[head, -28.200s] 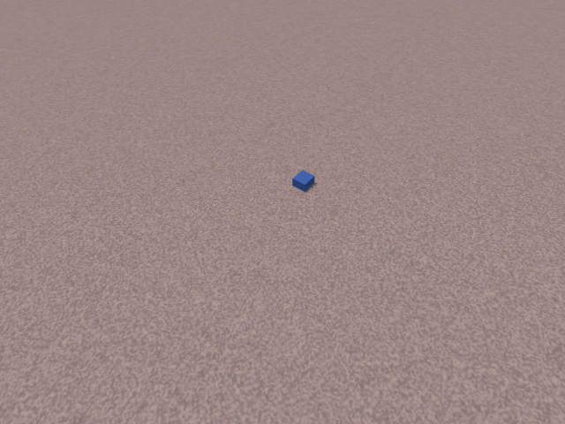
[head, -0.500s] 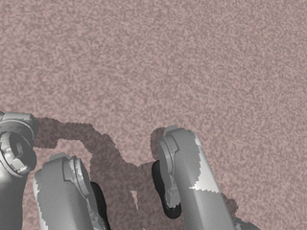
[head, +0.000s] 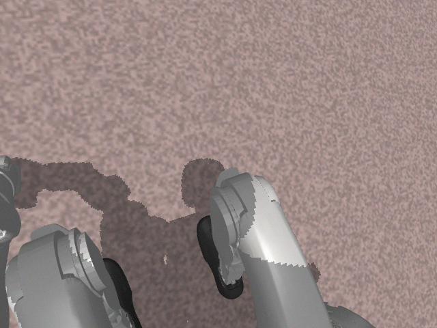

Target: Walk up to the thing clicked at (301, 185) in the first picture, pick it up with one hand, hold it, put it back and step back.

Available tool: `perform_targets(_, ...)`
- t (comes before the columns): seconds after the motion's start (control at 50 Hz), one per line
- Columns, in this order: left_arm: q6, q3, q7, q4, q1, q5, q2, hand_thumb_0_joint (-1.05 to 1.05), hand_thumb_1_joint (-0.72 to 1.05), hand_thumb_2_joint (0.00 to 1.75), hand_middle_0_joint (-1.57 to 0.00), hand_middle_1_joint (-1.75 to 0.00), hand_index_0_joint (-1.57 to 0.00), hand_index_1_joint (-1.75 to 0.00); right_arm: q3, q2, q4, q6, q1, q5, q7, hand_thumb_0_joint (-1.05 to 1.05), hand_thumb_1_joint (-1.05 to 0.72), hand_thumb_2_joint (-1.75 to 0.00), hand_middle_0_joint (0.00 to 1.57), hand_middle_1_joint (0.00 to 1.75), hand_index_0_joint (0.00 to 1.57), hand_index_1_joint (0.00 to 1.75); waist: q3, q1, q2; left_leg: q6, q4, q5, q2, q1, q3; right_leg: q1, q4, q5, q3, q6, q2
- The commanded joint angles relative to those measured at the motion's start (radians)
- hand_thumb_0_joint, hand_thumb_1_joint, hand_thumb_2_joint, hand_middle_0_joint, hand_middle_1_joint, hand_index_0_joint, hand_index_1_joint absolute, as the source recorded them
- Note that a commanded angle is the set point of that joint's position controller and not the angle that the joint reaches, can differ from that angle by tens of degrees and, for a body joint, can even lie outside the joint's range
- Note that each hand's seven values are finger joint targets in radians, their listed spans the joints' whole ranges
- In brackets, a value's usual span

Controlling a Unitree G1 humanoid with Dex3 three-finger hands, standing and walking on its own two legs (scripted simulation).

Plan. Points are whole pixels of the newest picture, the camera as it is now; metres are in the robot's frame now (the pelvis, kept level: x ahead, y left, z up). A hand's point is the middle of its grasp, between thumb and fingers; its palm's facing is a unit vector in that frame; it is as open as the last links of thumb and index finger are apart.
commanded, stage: rest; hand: left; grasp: from above
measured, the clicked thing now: out of the picture +0.41 +0.31 -0.24
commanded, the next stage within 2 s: open in 0.88 s
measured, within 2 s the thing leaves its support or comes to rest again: neither
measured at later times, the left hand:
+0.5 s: hand out of the picture +0.41 +0.30 -0.25, palm faces +0.04 -0.48 -0.87, open 10.6 cm
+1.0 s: hand out of the picture +0.42 +0.29 -0.26, palm faces +0.04 -0.50 -0.87, open 10.6 cm
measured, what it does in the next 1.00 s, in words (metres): stands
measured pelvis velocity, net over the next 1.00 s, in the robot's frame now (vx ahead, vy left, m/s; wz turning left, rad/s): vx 0.00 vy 0.01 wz -0.05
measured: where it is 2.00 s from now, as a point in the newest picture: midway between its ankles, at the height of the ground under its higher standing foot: (176, 293)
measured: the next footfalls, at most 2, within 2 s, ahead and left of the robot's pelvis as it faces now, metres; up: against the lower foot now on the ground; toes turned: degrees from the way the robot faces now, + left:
none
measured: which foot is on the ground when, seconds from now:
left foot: down 0.00-1.00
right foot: down 0.00-1.00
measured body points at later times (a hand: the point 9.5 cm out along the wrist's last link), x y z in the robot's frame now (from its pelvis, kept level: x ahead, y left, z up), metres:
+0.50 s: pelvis +0.00 +0.01 -0.01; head +0.29 +0.08 +0.32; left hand +0.41 +0.32 -0.20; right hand +0.02 -0.26 -0.08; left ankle +0.08 +0.13 -0.29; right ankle +0.11 -0.11 -0.29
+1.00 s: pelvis +0.00 +0.01 -0.02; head +0.29 +0.08 +0.32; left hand +0.42 +0.32 -0.21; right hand +0.03 -0.26 -0.09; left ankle +0.08 +0.13 -0.29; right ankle +0.11 -0.11 -0.29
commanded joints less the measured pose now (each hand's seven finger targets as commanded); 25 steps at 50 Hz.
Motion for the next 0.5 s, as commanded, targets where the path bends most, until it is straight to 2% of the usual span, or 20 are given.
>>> perform_targets(0.0,-0.003,-0.027,0.059,-0.077,-0.248,0.006,0.226,0.00,0.66,0.77,-1.10,-0.52,-1.06,-0.56,-0.051,-0.291,0.016,-0.001,0.247,-0.001,0.021,0.00,-0.92,-0.91,0.20,0.30,0.20,0.30,-0.725,-0.056,0.312,0.018,-0.227,0.152,0.001,0.413,0.089,0.458,-0.239,0.230,-0.084,0.001,0.027)
perform_targets(0.02,-0.002,-0.036,0.060,-0.079,-0.246,-0.010,0.222,0.00,0.68,0.77,-1.10,-0.52,-1.06,-0.57,-0.046,-0.295,0.007,-0.004,0.235,-0.003,0.025,0.00,-0.91,-0.90,0.20,0.30,0.20,0.30,-0.711,-0.068,0.293,0.024,-0.221,0.140,-0.003,0.409,0.082,0.456,-0.233,0.220,-0.090,0.004,0.022)
perform_targets(0.04,-0.004,-0.031,0.063,-0.067,-0.229,-0.024,0.219,0.00,0.66,0.73,-1.09,-0.51,-1.05,-0.55,-0.042,-0.298,0.004,-0.003,0.245,0.001,0.027,0.00,-0.91,-0.91,0.20,0.30,0.20,0.30,-0.713,-0.067,0.300,0.023,-0.227,0.140,-0.002,0.426,0.077,0.453,-0.234,0.218,-0.091,0.002,0.026)
perform_targets(0.08,-0.005,-0.029,0.067,-0.060,-0.216,-0.033,0.233,0.00,0.65,0.71,-1.07,-0.50,-1.04,-0.54,-0.038,-0.308,-0.002,-0.003,0.234,0.004,0.028,0.00,-0.91,-0.91,0.20,0.30,0.20,0.30,-0.694,-0.071,0.292,0.026,-0.223,0.116,0.000,0.417,0.068,0.442,-0.238,0.203,-0.094,0.003,0.027)
perform_targets(0.14,-0.014,-0.031,0.064,-0.067,-0.230,-0.047,0.241,0.00,0.68,0.76,-1.10,-0.53,-1.06,-0.57,-0.019,-0.309,-0.017,0.000,0.250,0.006,0.034,0.00,-0.92,-0.91,0.20,0.30,0.20,0.30,-0.721,-0.082,0.288,0.024,-0.212,0.150,0.000,0.391,0.075,0.488,-0.238,0.245,-0.087,0.005,0.033)
perform_targets(0.18,-0.015,-0.025,0.071,-0.075,-0.230,-0.051,0.265,0.00,0.69,0.79,-1.12,-0.51,-1.07,-0.56,-0.012,-0.316,-0.024,0.000,0.233,0.010,0.036,0.00,-0.91,-0.91,0.20,0.30,0.20,0.30,-0.712,-0.073,0.311,0.021,-0.211,0.150,0.004,0.403,0.068,0.474,-0.233,0.247,-0.091,0.003,0.032)
perform_targets(0.2,-0.013,-0.033,0.073,-0.078,-0.237,-0.061,0.256,0.00,0.69,0.78,-1.11,-0.52,-1.07,-0.57,-0.007,-0.317,-0.037,-0.002,0.226,0.007,0.037,0.00,-0.92,-0.91,0.20,0.30,0.20,0.30,-0.689,-0.088,0.313,0.023,-0.204,0.140,0.001,0.412,0.064,0.463,-0.225,0.240,-0.097,0.004,0.027)
perform_targets(0.28,-0.021,-0.037,0.088,-0.094,-0.225,-0.085,0.263,0.00,0.66,0.74,-1.09,-0.50,-1.05,-0.55,0.003,-0.333,-0.065,-0.001,0.215,0.008,0.043,0.00,-0.92,-0.91,0.20,0.30,0.20,0.30,-0.659,-0.100,0.352,0.022,-0.206,0.130,-0.001,0.474,0.045,0.443,-0.201,0.228,-0.113,-0.001,0.023)
perform_targets(0.32,-0.023,-0.036,0.095,-0.095,-0.230,-0.085,0.284,0.00,0.65,0.71,-1.07,-0.50,-1.04,-0.54,0.009,-0.344,-0.063,0.001,0.210,0.012,0.047,0.00,-0.92,-0.91,0.20,0.30,0.20,0.30,-0.656,-0.107,0.370,0.025,-0.204,0.117,0.000,0.478,0.044,0.431,-0.204,0.227,-0.115,-0.003,0.022)
perform_targets(0.34,-0.021,-0.045,0.093,-0.094,-0.230,-0.073,0.292,0.00,0.64,0.69,-1.06,-0.50,-1.02,-0.53,0.011,-0.346,-0.057,0.004,0.199,0.015,0.048,0.00,-0.91,-0.91,0.20,0.30,0.20,0.30,-0.654,-0.107,0.367,0.025,-0.204,0.101,-0.001,0.454,0.046,0.428,-0.211,0.219,-0.114,-0.004,0.025)
perform_targets(0.36,-0.021,-0.055,0.090,-0.107,-0.235,-0.083,0.284,0.00,0.65,0.71,-1.05,-0.53,-1.02,-0.56,0.016,-0.343,-0.069,0.004,0.201,0.013,0.052,0.00,-0.91,-0.91,0.20,0.30,0.20,0.30,-0.641,-0.117,0.366,0.027,-0.196,0.104,-0.005,0.457,0.048,0.427,-0.205,0.221,-0.117,-0.001,0.019)
perform_targets(0.38,-0.021,-0.058,0.087,-0.103,-0.235,-0.099,0.277,0.00,0.65,0.72,-1.06,-0.53,-1.02,-0.56,0.016,-0.346,-0.066,0.004,0.186,0.013,0.054,0.00,-0.91,-0.91,0.20,0.30,0.20,0.30,-0.634,-0.112,0.364,0.026,-0.193,0.094,-0.007,0.456,0.052,0.420,-0.203,0.207,-0.120,0.000,0.016)
perform_targets(0.4,-0.022,-0.039,0.088,-0.094,-0.214,-0.101,0.285,0.00,0.65,0.74,-1.07,-0.51,-1.03,-0.55,0.017,-0.353,-0.072,0.004,0.195,0.022,0.052,0.00,-0.91,-0.91,0.20,0.30,0.20,0.30,-0.648,-0.104,0.356,0.024,-0.198,0.102,-0.001,0.456,0.047,0.429,-0.213,0.216,-0.118,-0.002,0.025)
perform_targets(0.48,-0.019,-0.057,0.088,-0.084,-0.207,-0.122,0.257,0.00,0.64,0.80,-1.07,-0.54,-1.02,-0.59,0.025,-0.366,-0.095,0.005,0.198,0.022,0.060,0.00,-0.91,-0.91,0.20,0.30,0.20,0.30,-0.634,-0.125,0.365,0.019,-0.193,0.121,-0.001,0.468,0.029,0.423,-0.190,0.242,-0.129,-0.003,0.020)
